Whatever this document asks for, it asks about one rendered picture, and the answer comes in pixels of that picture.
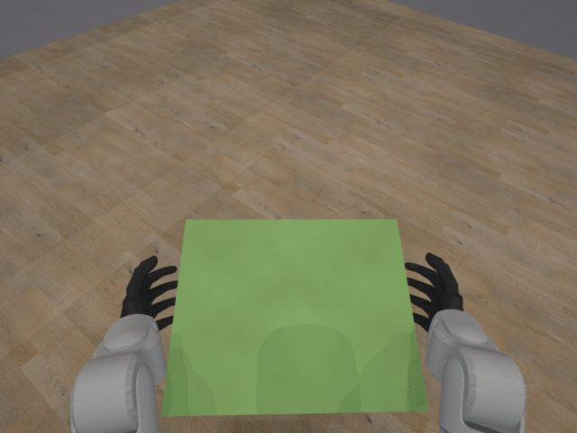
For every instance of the robot left hand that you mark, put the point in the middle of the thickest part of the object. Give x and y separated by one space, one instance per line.
139 296

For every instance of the robot right hand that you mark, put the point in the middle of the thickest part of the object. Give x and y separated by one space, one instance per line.
444 294

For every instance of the robot left forearm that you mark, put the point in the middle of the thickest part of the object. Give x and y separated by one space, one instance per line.
115 392

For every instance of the carton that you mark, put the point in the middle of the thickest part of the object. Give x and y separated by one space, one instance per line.
292 316

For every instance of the robot right forearm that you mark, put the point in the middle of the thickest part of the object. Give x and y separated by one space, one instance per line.
483 390

